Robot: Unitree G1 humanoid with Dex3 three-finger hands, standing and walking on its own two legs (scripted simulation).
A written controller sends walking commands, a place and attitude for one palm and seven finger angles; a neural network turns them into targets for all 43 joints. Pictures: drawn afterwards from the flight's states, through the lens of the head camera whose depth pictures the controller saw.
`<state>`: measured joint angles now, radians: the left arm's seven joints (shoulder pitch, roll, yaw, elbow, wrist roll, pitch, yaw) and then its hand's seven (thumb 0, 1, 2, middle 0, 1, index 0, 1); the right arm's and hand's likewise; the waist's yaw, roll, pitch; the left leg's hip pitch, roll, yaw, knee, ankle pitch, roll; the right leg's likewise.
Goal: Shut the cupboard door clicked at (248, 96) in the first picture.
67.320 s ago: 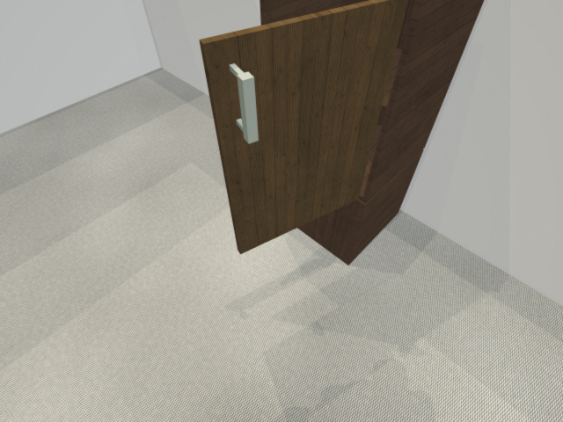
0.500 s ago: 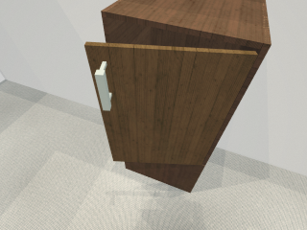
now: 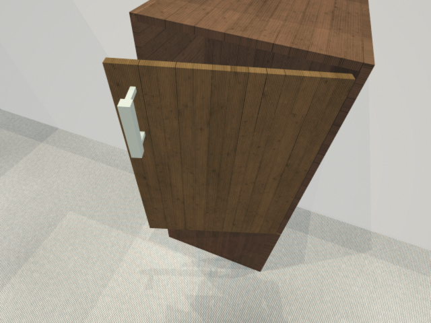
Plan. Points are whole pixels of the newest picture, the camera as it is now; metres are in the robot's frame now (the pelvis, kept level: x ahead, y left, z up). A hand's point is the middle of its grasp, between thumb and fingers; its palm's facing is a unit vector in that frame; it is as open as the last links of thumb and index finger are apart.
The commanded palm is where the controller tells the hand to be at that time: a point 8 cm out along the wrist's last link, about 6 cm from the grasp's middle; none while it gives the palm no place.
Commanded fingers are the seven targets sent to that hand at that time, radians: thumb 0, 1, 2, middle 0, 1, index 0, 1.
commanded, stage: raise the hand and make a fist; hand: left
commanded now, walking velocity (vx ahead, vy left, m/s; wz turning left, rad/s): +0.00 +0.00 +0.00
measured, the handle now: (134, 123) +0.43 +0.18 +0.14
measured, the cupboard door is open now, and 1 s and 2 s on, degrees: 19 19 19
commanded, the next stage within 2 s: bring the fist close to the handle in 1.84 s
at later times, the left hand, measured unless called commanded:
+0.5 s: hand (112, 308) +0.14 +0.17 +0.02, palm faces +0.19 -0.98 -0.08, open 5.4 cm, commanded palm +0.13 +0.21 +0.01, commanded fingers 0.00 0.90 0.90 -0.73 -0.88 -0.73 -0.88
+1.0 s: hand (122, 261) +0.20 +0.16 +0.06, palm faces -0.04 -1.00 -0.03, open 3.3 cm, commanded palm +0.17 +0.22 +0.09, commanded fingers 0.00 0.90 0.90 -1.19 -1.38 -1.19 -1.38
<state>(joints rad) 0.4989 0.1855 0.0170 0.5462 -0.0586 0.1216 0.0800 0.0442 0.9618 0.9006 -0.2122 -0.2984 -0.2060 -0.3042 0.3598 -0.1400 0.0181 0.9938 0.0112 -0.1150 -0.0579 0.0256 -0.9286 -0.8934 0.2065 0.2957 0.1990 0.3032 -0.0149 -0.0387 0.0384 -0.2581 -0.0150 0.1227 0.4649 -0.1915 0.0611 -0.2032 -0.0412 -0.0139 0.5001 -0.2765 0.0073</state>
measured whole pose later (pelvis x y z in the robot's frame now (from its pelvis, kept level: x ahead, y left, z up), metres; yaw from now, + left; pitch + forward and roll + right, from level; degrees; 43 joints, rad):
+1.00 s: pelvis +0.01 -0.02 -0.03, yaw +2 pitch +5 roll -1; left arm 0.49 0.26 0.14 -0.25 -0.31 -0.21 -0.29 0.01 0.91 0.90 -1.02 -1.18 -1.01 -1.19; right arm 0.28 -0.27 -0.01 0.57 0.05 -0.25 -0.07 0.02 -0.90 -0.89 0.20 0.30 0.20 0.30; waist 0.01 0.03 -0.06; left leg -0.54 0.01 0.04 0.82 -0.37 0.03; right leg -0.43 0.00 -0.07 0.79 -0.44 -0.01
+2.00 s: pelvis +0.01 -0.04 +0.00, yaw +3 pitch -3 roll +0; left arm 0.22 0.30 0.21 -0.24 -0.31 0.16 -0.26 0.01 0.90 0.90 -1.31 -1.50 -1.30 -1.50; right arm 0.22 -0.26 0.07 0.60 0.07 -0.21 -0.08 0.02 -0.90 -0.89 0.21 0.30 0.20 0.30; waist 0.04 0.07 -0.02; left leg -0.24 0.01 0.03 0.54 -0.24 0.01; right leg -0.14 0.01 -0.07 0.51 -0.32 -0.03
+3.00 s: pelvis +0.02 -0.03 +0.00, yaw +2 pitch -2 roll +0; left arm -0.10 0.26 0.16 0.01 -0.25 0.18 -0.18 0.01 0.90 0.90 -1.31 -1.50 -1.30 -1.50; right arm 0.20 -0.26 0.06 0.61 0.07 -0.13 -0.07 0.02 -0.90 -0.89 0.21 0.30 0.20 0.30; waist 0.01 0.05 -0.02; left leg -0.24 0.00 0.05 0.54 -0.26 0.02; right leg -0.16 0.00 -0.06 0.53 -0.34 -0.02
